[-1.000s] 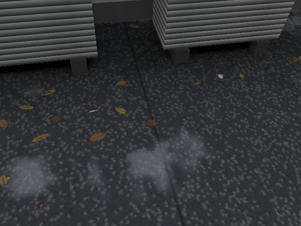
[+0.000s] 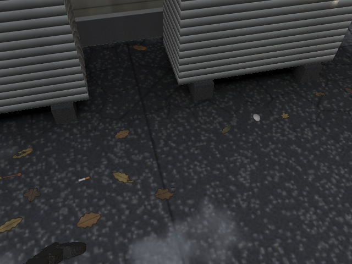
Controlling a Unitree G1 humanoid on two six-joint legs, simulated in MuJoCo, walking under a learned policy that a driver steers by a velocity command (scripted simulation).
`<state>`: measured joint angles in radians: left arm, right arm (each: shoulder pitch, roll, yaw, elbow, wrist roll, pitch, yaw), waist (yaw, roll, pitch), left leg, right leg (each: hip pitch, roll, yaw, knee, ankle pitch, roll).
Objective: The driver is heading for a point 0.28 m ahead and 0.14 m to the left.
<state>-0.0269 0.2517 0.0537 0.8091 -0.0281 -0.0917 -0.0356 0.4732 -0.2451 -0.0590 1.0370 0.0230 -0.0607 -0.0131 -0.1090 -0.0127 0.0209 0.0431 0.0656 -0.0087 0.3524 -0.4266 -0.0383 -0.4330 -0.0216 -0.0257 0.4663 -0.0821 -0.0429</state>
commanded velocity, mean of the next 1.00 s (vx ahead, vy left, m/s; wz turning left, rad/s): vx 0.21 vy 0.00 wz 0.18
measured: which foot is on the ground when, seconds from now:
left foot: down 0.00-0.02, up 0.04-0.44, down 0.46-1.00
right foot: down 0.00-0.46, up 0.48-0.76, down 0.78-1.00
